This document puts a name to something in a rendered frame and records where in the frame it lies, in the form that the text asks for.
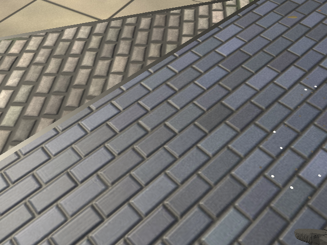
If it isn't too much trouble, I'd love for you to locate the right robot hand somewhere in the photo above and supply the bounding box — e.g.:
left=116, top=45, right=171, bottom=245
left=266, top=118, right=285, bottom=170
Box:
left=294, top=228, right=327, bottom=245

